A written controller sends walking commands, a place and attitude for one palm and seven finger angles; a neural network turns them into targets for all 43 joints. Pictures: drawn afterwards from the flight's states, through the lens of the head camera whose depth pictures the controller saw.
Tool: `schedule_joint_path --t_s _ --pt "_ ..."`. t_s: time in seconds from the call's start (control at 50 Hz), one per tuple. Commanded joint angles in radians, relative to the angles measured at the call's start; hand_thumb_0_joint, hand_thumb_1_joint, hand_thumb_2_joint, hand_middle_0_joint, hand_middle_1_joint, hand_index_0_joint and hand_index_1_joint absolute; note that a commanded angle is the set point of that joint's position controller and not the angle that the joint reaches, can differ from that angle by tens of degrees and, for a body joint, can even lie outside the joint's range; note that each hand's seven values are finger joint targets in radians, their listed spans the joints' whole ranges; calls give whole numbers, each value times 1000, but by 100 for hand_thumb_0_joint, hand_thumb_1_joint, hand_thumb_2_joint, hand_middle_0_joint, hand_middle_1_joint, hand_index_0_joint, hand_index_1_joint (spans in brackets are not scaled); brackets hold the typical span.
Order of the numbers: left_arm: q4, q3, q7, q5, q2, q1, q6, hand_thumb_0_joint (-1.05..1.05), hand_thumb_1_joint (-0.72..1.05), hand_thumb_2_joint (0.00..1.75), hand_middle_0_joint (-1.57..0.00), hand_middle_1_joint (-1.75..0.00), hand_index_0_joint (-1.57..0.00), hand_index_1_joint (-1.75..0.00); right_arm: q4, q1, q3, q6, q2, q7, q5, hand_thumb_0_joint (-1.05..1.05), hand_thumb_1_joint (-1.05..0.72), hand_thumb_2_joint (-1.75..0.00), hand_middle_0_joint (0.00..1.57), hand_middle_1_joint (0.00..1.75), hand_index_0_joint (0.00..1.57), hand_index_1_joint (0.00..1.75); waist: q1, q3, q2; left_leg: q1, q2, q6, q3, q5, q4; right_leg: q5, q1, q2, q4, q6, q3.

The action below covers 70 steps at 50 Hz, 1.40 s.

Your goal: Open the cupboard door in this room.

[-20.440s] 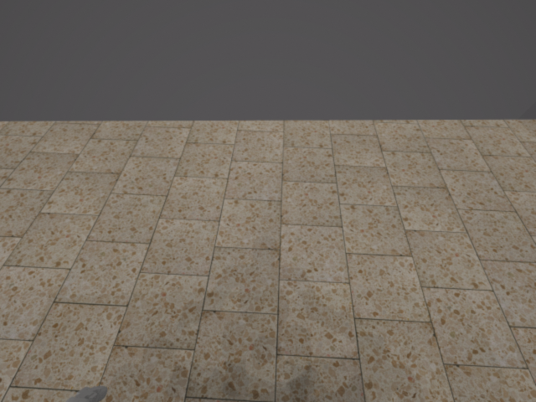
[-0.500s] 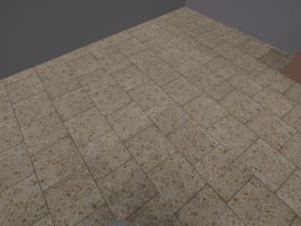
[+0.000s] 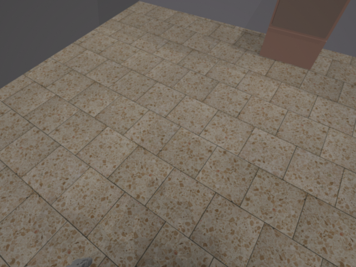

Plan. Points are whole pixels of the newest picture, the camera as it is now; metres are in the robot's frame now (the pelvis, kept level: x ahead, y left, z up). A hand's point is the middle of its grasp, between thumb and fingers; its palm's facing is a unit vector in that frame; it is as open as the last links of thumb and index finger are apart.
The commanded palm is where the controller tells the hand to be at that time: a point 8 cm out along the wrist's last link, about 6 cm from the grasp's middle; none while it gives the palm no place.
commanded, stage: turn or walk to find it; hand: left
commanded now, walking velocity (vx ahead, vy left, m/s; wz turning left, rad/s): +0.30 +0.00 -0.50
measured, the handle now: out of the picture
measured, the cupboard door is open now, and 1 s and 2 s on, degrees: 0 0 0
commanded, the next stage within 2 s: none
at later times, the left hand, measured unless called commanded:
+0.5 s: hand out of the picture +0.10 +0.19 -0.16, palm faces -0.10 -0.98 -0.20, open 7.4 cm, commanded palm none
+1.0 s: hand (179, 151) +0.48 +0.02 -0.16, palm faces -0.51 -0.84 -0.19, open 7.4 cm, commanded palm none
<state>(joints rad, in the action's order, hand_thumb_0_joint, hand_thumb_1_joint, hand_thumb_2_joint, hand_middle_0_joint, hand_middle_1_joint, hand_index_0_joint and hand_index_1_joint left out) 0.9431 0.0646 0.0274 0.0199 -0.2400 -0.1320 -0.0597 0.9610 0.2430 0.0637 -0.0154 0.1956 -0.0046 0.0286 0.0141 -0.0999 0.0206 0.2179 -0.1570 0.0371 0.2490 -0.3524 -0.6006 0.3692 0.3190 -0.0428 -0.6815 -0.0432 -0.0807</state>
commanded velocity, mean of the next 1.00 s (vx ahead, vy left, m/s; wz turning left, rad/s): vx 0.35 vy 0.00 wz -0.39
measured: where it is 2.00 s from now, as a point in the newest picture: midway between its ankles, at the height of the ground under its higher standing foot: (230, 180)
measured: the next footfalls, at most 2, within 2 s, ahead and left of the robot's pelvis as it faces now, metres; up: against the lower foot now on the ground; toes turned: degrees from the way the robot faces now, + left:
right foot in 0.02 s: +0.04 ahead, -0.12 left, +0.00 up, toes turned -6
left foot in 0.52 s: +0.20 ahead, +0.11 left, +0.00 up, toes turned -7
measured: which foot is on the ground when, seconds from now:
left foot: down 0.00-0.02, up 0.04-0.50, down 0.52-1.00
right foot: up 0.00-0.00, down 0.02-0.54, up 0.56-1.00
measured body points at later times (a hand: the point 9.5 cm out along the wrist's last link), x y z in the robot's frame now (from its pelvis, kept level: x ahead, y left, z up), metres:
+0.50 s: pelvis +0.08 +0.00 +0.01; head +0.11 +0.00 +0.46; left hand +0.11 +0.24 -0.15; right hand +0.16 -0.28 -0.12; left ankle +0.15 +0.12 -0.71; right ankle +0.00 -0.11 -0.73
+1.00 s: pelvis +0.27 -0.07 -0.01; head +0.31 -0.10 +0.44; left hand +0.51 +0.07 -0.15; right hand +0.05 -0.19 -0.14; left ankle +0.16 +0.12 -0.73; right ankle +0.34 -0.20 -0.72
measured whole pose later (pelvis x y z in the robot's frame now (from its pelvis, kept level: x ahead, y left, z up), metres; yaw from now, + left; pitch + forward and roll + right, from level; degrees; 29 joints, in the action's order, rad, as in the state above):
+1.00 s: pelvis +0.27 -0.07 -0.01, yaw -26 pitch +1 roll +0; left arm 0.96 0.05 0.04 0.03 -0.20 -0.03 0.02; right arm 1.14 0.52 0.04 0.05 0.14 -0.01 0.03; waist 0.07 -0.10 0.00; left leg -0.08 -0.13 0.08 0.31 -0.47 -0.44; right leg 0.19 0.51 -0.04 -0.64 0.05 -0.15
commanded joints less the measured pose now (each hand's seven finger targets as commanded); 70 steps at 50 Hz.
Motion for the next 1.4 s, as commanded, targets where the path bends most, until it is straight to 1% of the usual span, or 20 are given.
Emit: schedule_joint_path --t_s 0.0,0.02,0.08,0.34,0.46,0.48,0.5,0.52,0.54,0.6,0.68,0.84,0.94,0.96,0.98,1.0,1.02,1.08,1.14,1.38 --pt "-18 56 -28 3 -259 -200 59 0 90 90 -20 -30 -20 -30 -111 -17 14 10 90 -5 -14 0 -90 -90 20 30 20 30 -94 204 -330 398 33 37 -49 -276 -391 -694 -463 -349 310 180 438" --pt "-12 64 -38 -14 -259 -238 52 0 90 90 -20 -30 -20 -30 -130 -72 13 -12 125 -20 -17 0 -90 -90 20 30 20 30 -129 220 -317 389 39 27 -201 -313 -493 -582 -362 -371 357 245 481" --pt "-55 45 -38 -7 -178 -70 48 0 90 90 -20 -30 -20 -30 -104 -91 21 -11 144 -1 2 0 -90 -90 20 30 20 30 -57 71 -153 441 10 28 -235 -92 -558 5 -223 -252 434 226 404" --pt "1 35 -21 2 -164 -184 110 0 90 90 -20 -30 -20 -30 -147 -173 17 32 132 24 -1 0 -90 -90 20 30 20 30 -66 43 -135 420 44 48 -222 46 -258 -26 -247 -187 475 240 426" --pt "-4 41 -22 -3 -169 -107 101 0 90 90 -20 -30 -20 -30 -121 -53 13 66 134 10 -12 0 -90 -90 20 30 20 30 14 84 -114 -29 105 28 -187 121 97 -110 -28 -118 319 187 381" --pt "-15 37 -17 -6 -140 -82 98 0 90 90 -20 -30 -20 -30 -81 60 21 76 176 -3 -12 0 -90 -90 20 30 20 30 62 133 -12 -231 77 19 -203 119 172 -100 74 -44 192 149 326" --pt "-28 24 -6 -13 -73 -113 95 0 90 90 -20 -30 -20 -30 -49 173 41 84 273 -11 2 0 -90 -90 20 30 20 30 100 218 222 -431 -147 -40 -466 -68 261 25 248 73 -82 100 203" --pt "-51 14 0 -11 -44 -111 103 0 90 90 -20 -30 -20 -30 -40 251 52 75 337 -12 6 0 -90 -90 20 30 20 30 111 211 321 -444 -348 -123 -693 -186 366 229 392 103 -321 65 94" --pt "-44 16 -5 -1 -72 -86 94 0 90 90 -20 -30 -20 -30 -41 210 47 68 317 -15 2 0 -90 -90 20 30 20 30 104 178 306 -332 -390 -147 -751 -319 420 201 414 36 -473 65 142" --pt "-14 26 21 12 -54 -66 85 0 90 90 -20 -30 -20 -30 -55 83 7 81 168 -10 1 0 -90 -90 20 30 20 30 17 -3 96 -109 -236 -97 -439 -114 441 -32 377 -45 -543 53 103" --pt "3 21 19 13 -4 -92 62 0 90 90 -20 -30 -20 -30 -12 134 -4 105 107 -17 -8 0 -90 -90 20 30 20 30 -13 12 97 -116 -167 -83 -203 300 397 -168 377 -51 -566 25 82" --pt "-64 -10 23 11 33 151 69 0 90 90 -20 -30 -20 -30 93 286 0 108 79 -20 3 0 -90 -90 20 30 20 30 47 -37 108 -254 -157 -122 -91 592 365 -207 416 -46 -189 35 -33" --pt "-11 -5 6 7 -5 0 93 0 90 90 -20 -30 -20 -30 122 258 14 93 135 -18 -4 0 -90 -90 20 30 20 30 -41 77 122 -270 -170 -97 -20 1008 122 -157 32 49 84 117 -98" --pt "41 5 0 12 -34 -158 103 0 90 90 -20 -30 -20 -30 116 226 13 93 142 -15 -9 0 -90 -90 20 30 20 30 -120 162 96 -215 -137 -67 11 958 -52 -250 -183 70 165 126 -110" --pt "94 27 -12 18 -125 -311 114 0 90 90 -20 -30 -20 -30 111 225 9 94 113 -3 -21 0 -90 -90 20 30 20 30 -186 265 -6 14 -93 -38 12 668 -295 -306 -488 -57 156 161 28" --pt "128 50 -26 9 -230 -410 123 0 90 90 -20 -30 -20 -30 86 261 -7 94 34 -2 -31 0 -90 -90 20 30 20 30 -180 374 -226 328 78 6 -24 -188 -620 -458 -720 -354 203 278 479" --pt "125 61 -30 -16 -265 -369 120 0 90 90 -20 -30 -20 -30 70 224 -9 85 52 -5 -38 0 -90 -90 20 30 20 30 -160 410 -228 390 79 -11 -182 -232 -785 -437 -672 -422 311 313 589" --pt "72 18 -36 -18 -117 -146 124 0 90 90 -20 -30 -20 -30 74 108 0 70 45 -4 -13 0 -90 -90 20 30 20 30 -63 102 5 393 -24 -20 -247 16 -751 -310 -238 -309 388 233 362" --pt "79 1 -36 -6 -56 -85 139 0 90 90 -20 -30 -20 -30 114 217 -5 38 -2 1 0 0 -90 -90 20 30 20 30 20 84 -75 296 -25 -2 -224 78 -628 -277 -72 -218 449 195 213" --pt "140 -15 -41 -7 -49 -264 168 0 90 90 -20 -30 -20 -30 -29 -163 -8 47 29 38 -1 0 -90 -90 20 30 20 30 -50 -18 -82 482 -2 20 -191 224 -246 -470 -271 -206 488 214 161"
